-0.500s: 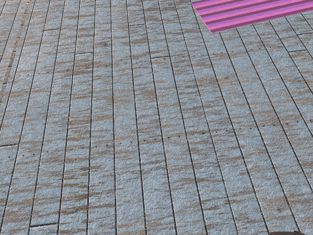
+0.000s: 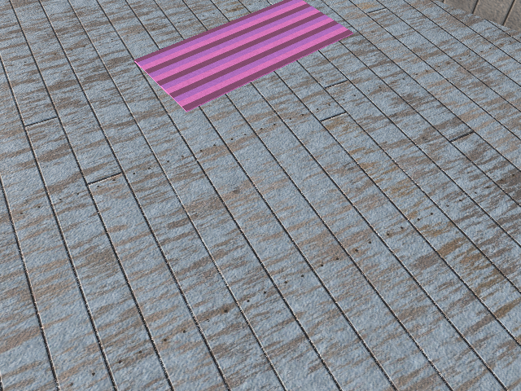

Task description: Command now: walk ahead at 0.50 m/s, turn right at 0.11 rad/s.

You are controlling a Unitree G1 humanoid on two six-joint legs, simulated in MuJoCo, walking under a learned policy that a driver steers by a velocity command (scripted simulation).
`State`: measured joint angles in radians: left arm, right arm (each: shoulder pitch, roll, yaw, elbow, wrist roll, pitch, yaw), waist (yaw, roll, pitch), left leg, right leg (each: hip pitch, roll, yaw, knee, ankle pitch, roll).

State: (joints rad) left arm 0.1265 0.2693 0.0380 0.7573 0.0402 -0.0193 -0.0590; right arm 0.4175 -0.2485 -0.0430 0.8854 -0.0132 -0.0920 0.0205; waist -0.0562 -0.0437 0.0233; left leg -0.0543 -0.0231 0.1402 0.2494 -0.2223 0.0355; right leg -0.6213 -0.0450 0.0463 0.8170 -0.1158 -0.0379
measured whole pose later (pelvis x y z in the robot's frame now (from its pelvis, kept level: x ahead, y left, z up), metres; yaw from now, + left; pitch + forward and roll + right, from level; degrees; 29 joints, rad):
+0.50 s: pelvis +0.25 -0.02 +0.00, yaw +12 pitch +1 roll -1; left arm 0.39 0.24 0.05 0.91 0.02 -0.10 0.01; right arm 0.16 -0.27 -0.07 0.80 -0.03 0.00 0.06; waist 0.04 0.04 0.02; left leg -0.67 0.09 0.02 0.88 -0.06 0.03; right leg 0.00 0.02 -0.23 0.23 -0.26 -0.03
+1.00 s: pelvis +0.49 +0.10 +0.00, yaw +31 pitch +2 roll +0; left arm 0.12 0.26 0.03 0.75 0.04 -0.02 -0.02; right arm 0.38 -0.27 -0.07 0.83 0.00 -0.04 0.01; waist -0.05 -0.04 0.03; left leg -0.12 -0.14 -0.07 0.31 -0.21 0.12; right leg -0.66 -0.13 0.04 0.89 -0.15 0.06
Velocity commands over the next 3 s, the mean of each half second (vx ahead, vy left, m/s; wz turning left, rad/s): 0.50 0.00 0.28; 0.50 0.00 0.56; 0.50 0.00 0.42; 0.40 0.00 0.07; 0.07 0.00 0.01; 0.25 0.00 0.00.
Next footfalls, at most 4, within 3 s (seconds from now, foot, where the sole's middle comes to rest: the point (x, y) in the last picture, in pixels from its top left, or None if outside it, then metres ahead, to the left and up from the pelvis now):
0.16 right None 0.23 -0.12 -0.78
0.68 left None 0.47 0.14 -0.78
1.20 right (202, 277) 0.81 0.13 -0.78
1.70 left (88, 268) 0.85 0.47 -0.78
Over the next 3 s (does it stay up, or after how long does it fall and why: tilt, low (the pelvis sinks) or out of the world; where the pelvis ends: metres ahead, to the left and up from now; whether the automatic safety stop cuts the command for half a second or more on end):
stays up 1.06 0.46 -0.02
